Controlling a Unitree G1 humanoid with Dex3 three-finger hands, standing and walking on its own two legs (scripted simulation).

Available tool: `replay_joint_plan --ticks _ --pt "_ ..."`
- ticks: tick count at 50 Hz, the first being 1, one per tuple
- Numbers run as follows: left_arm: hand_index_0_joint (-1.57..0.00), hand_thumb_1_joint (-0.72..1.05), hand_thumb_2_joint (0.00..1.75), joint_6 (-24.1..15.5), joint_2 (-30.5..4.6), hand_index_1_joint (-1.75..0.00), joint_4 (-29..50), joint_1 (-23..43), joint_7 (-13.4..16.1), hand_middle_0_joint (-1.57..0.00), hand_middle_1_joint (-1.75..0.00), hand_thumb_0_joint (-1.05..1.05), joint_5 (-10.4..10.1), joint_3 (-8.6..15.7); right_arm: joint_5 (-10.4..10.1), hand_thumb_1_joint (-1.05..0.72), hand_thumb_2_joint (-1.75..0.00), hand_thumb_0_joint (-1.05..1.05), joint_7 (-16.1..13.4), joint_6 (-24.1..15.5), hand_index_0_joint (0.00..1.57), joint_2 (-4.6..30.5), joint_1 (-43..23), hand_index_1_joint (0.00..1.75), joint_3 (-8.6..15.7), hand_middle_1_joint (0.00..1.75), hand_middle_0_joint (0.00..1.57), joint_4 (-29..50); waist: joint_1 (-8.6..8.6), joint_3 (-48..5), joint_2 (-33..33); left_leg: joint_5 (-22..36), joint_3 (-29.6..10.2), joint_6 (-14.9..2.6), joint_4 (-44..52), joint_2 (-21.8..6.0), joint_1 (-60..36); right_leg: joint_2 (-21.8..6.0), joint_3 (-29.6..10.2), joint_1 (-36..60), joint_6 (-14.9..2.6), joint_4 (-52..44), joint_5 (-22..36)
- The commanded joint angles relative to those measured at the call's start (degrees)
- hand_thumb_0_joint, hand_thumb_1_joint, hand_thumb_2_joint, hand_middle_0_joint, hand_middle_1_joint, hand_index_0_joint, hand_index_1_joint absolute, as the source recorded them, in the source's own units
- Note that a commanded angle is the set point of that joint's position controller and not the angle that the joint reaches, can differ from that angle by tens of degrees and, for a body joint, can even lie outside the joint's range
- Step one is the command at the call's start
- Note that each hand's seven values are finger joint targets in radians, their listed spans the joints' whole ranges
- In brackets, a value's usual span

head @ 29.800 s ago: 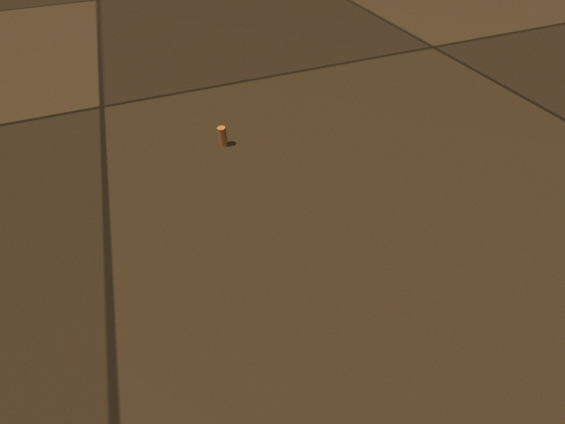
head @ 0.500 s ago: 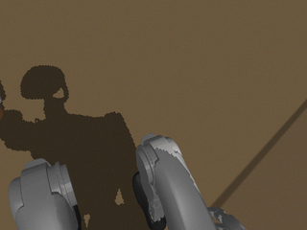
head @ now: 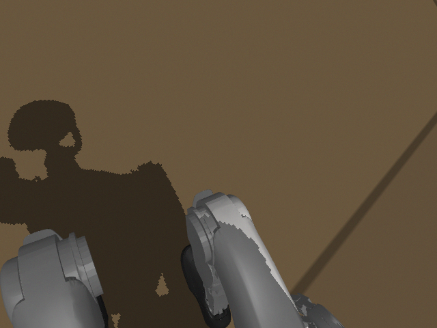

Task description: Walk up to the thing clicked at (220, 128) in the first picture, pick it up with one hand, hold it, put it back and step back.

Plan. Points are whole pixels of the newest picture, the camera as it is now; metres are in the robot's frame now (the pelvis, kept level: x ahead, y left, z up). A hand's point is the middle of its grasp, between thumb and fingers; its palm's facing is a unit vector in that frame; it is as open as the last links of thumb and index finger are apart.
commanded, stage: open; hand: left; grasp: from above
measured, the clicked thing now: out of the picture +0.45 +0.34 -0.25
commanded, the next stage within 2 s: withdraw in 0.82 s
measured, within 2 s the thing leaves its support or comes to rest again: neither
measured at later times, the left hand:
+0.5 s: hand out of the picture +0.45 +0.33 -0.21, palm faces -0.42 -0.14 -0.90, open 12.1 cm
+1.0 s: hand out of the picture +0.45 +0.33 -0.21, palm faces -0.43 -0.14 -0.89, open 13.4 cm
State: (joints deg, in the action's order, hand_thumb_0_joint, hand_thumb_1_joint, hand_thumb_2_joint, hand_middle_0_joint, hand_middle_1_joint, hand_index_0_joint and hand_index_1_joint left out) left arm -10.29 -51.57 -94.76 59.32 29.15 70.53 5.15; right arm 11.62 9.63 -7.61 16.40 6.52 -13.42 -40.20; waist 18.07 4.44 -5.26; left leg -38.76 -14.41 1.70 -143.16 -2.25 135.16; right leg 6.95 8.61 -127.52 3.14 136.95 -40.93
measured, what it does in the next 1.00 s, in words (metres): stands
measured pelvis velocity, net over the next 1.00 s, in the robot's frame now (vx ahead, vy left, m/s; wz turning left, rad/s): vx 0.00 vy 0.00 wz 0.00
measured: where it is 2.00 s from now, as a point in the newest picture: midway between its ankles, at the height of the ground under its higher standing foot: (158, 322)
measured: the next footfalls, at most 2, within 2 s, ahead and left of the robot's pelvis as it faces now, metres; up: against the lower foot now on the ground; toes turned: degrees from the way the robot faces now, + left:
none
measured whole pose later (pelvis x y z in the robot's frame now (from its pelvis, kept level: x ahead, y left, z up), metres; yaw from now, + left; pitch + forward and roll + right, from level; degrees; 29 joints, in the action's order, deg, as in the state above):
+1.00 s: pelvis +0.00 +0.00 +0.00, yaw +0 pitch +29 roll -12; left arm -9.2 -51.2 -91.5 58.5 28.5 69.5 4.8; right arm 11.3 10.5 -8.1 17.1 5.9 -13.7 -39.2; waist 18.2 5.1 -5.5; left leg -39.0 -14.8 2.0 -143.1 -2.4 134.9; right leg 7.0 9.0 -127.4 2.9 136.7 -40.8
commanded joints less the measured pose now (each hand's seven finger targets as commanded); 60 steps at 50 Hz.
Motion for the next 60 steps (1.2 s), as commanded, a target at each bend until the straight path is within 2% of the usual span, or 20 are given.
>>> replay_joint_plan --ticks 1,4,6,8,17,22,26,30,35,36,37,39,40,45,47,49,51,54,57,60 --pt "-0.58 0.10 0.58 -0.35 -11.81 -0.67 6.73 16.37 2.85 -0.54 -0.71 0.00 -0.33 -0.41 0.25 -0.90 -0.90 0.00 -0.52 -0.51 0.20 17.10 10.77 0.30 4.62 0.30 0.20 -0.23 2.19 -34.27 24.12 7.96 6.42 -2.56 13.10 -1.43 -27.77 1.16 6.39 17.13 -4.27 -13.68 14.59" --pt "-0.54 0.04 0.67 -0.27 -13.12 -0.73 8.02 16.29 3.16 -0.51 -0.76 0.00 -0.31 0.38 0.16 -0.90 -0.90 0.00 -0.47 -0.69 0.20 17.16 10.59 0.30 4.72 0.30 0.20 -0.22 1.41 -36.52 25.75 9.02 6.41 -2.40 13.08 -1.58 -29.27 1.24 6.17 18.12 -4.29 -13.37 15.45" --pt "-0.52 0.01 0.72 0.01 -11.81 -0.75 7.15 17.06 3.22 -0.50 -0.77 0.00 -0.75 -0.54 0.31 -0.90 -0.90 0.00 -0.15 -1.14 0.20 17.17 10.85 0.30 4.67 0.30 0.20 -0.23 2.60 -34.86 24.25 8.04 6.33 -2.58 12.74 -1.58 -27.74 1.16 6.23 17.40 -4.22 -13.56 14.72" --pt "-0.47 -0.05 0.73 0.22 -13.58 -0.77 8.56 16.74 3.58 -0.45 -0.79 0.00 -0.94 0.90 0.14 -0.90 -0.90 0.00 -0.14 -1.23 0.20 17.44 10.62 0.30 4.77 0.30 0.20 -0.16 1.42 -35.42 25.95 8.06 6.47 -2.33 13.48 -1.47 -28.47 1.02 6.41 17.45 -4.37 -13.58 14.35" --pt "-0.32 -0.24 0.78 1.97 -12.72 -0.81 8.56 15.71 2.90 -0.30 -0.83 0.00 -1.70 -0.13 -0.02 -0.90 -0.90 0.00 0.34 -1.38 0.20 17.12 10.50 0.30 4.61 0.30 0.20 0.03 1.65 -36.55 25.42 9.76 6.52 -2.62 12.39 -1.71 -28.09 1.34 5.83 18.20 -4.32 -13.46 16.25" --pt "-0.27 -0.29 0.83 2.26 -12.57 -0.86 9.95 14.55 2.30 -0.26 -0.87 0.00 -2.22 0.32 -0.08 -0.89 -0.90 0.00 0.43 -0.88 0.20 16.93 10.22 0.30 4.58 0.30 0.20 0.10 0.76 -38.85 26.57 10.72 6.48 -2.43 13.09 -1.63 -29.51 1.36 5.87 20.05 -4.43 -13.24 17.14" --pt "-0.22 -0.35 0.84 2.44 -11.74 -0.88 9.20 14.30 1.47 -0.21 -0.89 0.00 -2.63 -0.53 -0.45 -0.89 -0.90 0.00 0.51 -0.76 0.20 16.72 9.93 0.30 4.65 0.30 0.20 0.19 1.19 -37.45 26.12 10.72 6.37 -2.48 12.88 -1.77 -28.94 1.49 5.74 19.10 -4.47 -13.23 17.24" --pt "-0.21 -0.37 0.89 1.64 -13.28 -0.91 11.90 15.74 1.13 -0.20 -0.91 0.00 -2.68 0.42 -0.37 -0.89 -0.90 0.00 0.51 -0.73 0.20 17.39 10.63 0.30 4.70 0.30 0.20 0.49 1.13 -37.34 25.26 10.34 6.62 -2.59 12.60 -1.63 -28.25 1.32 5.70 19.84 -4.44 -13.98 16.56" --pt "-0.18 -0.38 0.95 1.18 -11.71 -0.97 10.18 14.26 0.83 -0.18 -0.98 0.00 -2.16 -0.10 -0.40 -0.89 -0.90 0.00 0.35 -0.66 0.20 17.54 10.72 0.30 4.65 0.30 0.20 0.72 1.63 -36.21 25.21 10.51 6.17 -2.27 13.15 -1.50 -29.12 1.16 6.59 18.51 -4.59 -13.42 16.40" --pt "-0.18 -0.39 0.95 0.79 -12.69 -0.97 12.27 15.63 0.92 -0.17 -0.98 0.00 -2.06 0.06 -0.37 -0.89 -0.90 0.00 0.35 -0.56 0.20 17.13 10.55 0.30 4.59 0.30 0.20 0.81 1.27 -38.19 26.80 10.34 6.09 -2.21 13.57 -1.61 -30.14 1.31 6.34 19.31 -4.57 -13.33 16.39" --pt "-0.17 -0.40 0.95 0.98 -11.57 -0.97 9.48 14.25 0.77 -0.17 -0.98 0.00 -2.20 -0.13 -0.49 -0.89 -0.90 0.00 0.29 -0.66 0.20 17.64 10.46 0.30 4.88 0.30 0.20 0.89 1.58 -35.58 25.64 9.86 6.08 -2.12 13.43 -1.44 -29.39 1.01 6.73 17.44 -4.75 -13.36 15.66" --pt "-0.14 -0.44 0.97 0.81 -12.16 -0.99 10.77 14.91 0.95 -0.13 -1.00 0.00 -1.86 -0.47 -0.44 -0.89 -0.90 0.00 0.36 -0.45 0.20 17.00 10.11 0.30 4.56 0.30 0.20 0.72 1.06 -37.55 26.79 10.09 6.11 -2.22 13.17 -1.76 -29.91 1.42 6.03 18.95 -4.60 -13.32 16.27" --pt "-0.14 -0.43 0.98 0.94 -11.84 -1.00 11.35 14.87 1.02 -0.14 -1.00 0.00 -1.73 -0.49 -0.25 -0.89 -0.90 0.00 0.37 -0.45 0.20 17.07 10.50 0.30 4.51 0.30 0.20 0.78 1.63 -38.24 25.95 11.27 6.28 -2.40 12.67 -1.65 -30.27 1.39 5.99 19.94 -4.30 -13.46 17.71" --pt "-0.13 -0.43 1.03 0.70 -12.97 -1.04 11.62 16.03 1.62 -0.13 -1.05 0.00 -2.04 0.24 -0.32 -0.89 -0.90 0.00 0.34 -0.59 0.20 17.34 10.38 0.30 4.37 0.30 0.20 0.76 1.40 -37.73 25.66 10.64 6.42 -2.47 12.80 -1.68 -28.89 1.33 6.01 19.62 -4.32 -13.85 16.90" --pt "-0.10 -0.50 0.95 1.09 -12.12 -1.00 9.13 14.84 1.68 -0.08 -1.02 0.00 -1.79 -0.26 -0.24 -0.90 -0.90 0.00 0.35 -0.52 0.20 16.89 10.45 0.30 4.30 0.30 0.20 0.58 1.67 -36.32 24.73 10.18 6.52 -2.60 12.67 -1.66 -27.72 1.40 5.49 19.93 -4.30 -13.79 16.73" --pt "-0.08 -0.52 0.97 1.04 -13.88 -1.00 11.35 16.61 1.80 -0.07 -1.02 0.00 -1.46 0.24 -0.30 -0.90 -0.90 0.00 0.34 -0.70 0.20 17.13 10.69 0.30 4.33 0.30 0.20 0.59 1.52 -37.05 25.87 10.31 6.61 -2.55 12.61 -1.73 -28.44 1.37 5.33 19.91 -4.36 -13.75 16.80" --pt "-0.08 -0.53 0.97 0.97 -15.81 -1.00 15.66 16.86 1.81 -0.07 -1.02 0.00 -1.47 1.66 -0.56 -0.91 -0.90 0.00 0.17 -0.62 0.20 17.21 10.18 0.30 4.94 0.30 0.20 0.92 -0.08 -40.58 28.73 11.52 6.77 -2.21 12.91 -1.75 -31.35 1.17 5.21 20.47 -4.53 -13.49 17.47" --pt "-0.08 -0.53 0.97 1.70 -16.09 -1.00 20.79 15.73 1.23 -0.07 -1.01 0.00 -1.57 3.08 -0.62 -0.91 -0.90 0.00 0.29 -0.11 0.20 16.74 10.58 0.30 5.67 0.30 0.20 0.90 -1.34 -44.42 31.19 12.91 7.54 -2.12 13.22 -1.48 -32.54 1.02 4.58 22.14 -4.52 -13.51 18.88" --pt "-0.08 -0.54 0.98 3.29 -16.27 -1.00 27.29 14.72 -0.14 -0.07 -1.01 0.00 -2.35 4.47 -1.39 -0.91 -0.90 0.00 0.59 0.84 0.20 16.03 10.42 0.30 7.49 0.30 0.20 1.44 -3.73 -49.59 34.36 13.79 8.01 -1.88 14.53 -1.35 -34.53 0.86 3.67 22.01 -4.89 -13.84 18.66" --pt "-0.07 -0.55 0.98 5.68 -13.97 -0.99 31.93 13.18 -3.00 -0.07 -0.99 0.00 -3.16 3.55 -2.92 -0.91 -0.90 0.00 0.79 2.32 0.20 15.50 10.69 0.30 9.72 0.30 0.20 2.07 -5.63 -52.08 34.38 13.51 8.69 -1.89 17.07 -0.92 -36.40 0.50 3.21 20.30 -5.25 -15.18 17.80"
